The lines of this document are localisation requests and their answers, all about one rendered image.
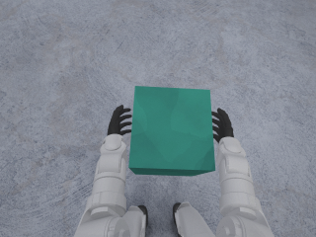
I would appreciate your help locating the robot left forearm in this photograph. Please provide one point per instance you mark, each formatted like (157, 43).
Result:
(107, 197)

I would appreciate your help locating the robot left upper arm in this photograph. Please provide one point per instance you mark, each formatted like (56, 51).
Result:
(111, 226)

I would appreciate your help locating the left robot hand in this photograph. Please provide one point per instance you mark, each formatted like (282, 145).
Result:
(115, 126)

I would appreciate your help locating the carton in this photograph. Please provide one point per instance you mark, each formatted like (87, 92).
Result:
(171, 132)

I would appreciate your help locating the robot left shin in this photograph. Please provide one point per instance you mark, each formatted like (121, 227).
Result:
(135, 208)

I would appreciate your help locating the right robot hand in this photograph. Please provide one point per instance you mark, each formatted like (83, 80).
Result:
(224, 124)

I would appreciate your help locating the robot right forearm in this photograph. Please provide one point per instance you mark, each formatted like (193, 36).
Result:
(236, 182)

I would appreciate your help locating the robot right foot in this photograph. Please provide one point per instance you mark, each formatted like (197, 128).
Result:
(175, 208)

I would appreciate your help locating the robot right upper arm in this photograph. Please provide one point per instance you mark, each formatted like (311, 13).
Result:
(233, 225)

